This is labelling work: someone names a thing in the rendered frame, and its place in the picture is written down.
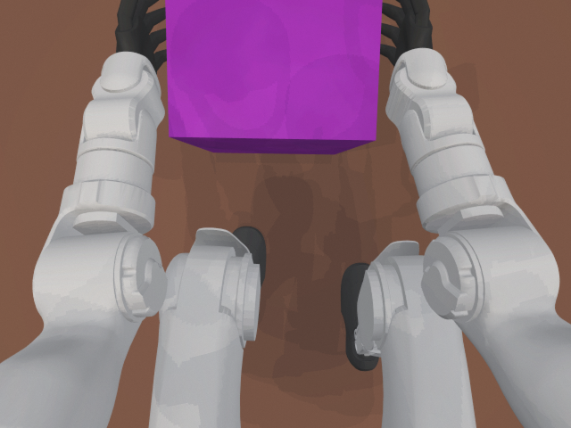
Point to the robot left upper arm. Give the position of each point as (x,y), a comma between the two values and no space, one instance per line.
(92,292)

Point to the right robot hand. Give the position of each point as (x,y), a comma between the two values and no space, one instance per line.
(415,28)

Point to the robot left forearm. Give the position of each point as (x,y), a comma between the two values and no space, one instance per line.
(112,186)

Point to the carton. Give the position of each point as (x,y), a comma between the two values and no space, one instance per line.
(273,76)

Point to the left robot hand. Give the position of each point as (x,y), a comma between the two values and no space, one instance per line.
(135,25)

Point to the right robot foot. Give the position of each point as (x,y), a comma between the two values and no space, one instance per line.
(350,289)

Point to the robot right forearm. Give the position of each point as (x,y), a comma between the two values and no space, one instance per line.
(456,186)

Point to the robot right upper arm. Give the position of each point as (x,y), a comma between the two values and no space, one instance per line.
(500,285)

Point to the left robot thigh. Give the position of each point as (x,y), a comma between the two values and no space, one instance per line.
(197,376)

